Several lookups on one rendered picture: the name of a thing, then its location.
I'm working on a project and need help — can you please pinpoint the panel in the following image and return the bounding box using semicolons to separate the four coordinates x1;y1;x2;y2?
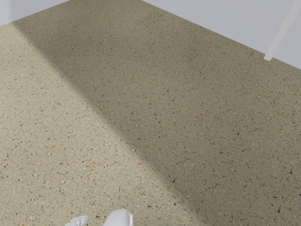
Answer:
264;0;301;61

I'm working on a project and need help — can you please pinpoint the left robot thigh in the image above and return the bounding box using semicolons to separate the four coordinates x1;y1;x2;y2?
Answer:
102;210;133;226

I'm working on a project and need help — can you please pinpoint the left robot hand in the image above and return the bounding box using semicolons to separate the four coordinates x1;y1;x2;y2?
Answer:
65;215;88;226

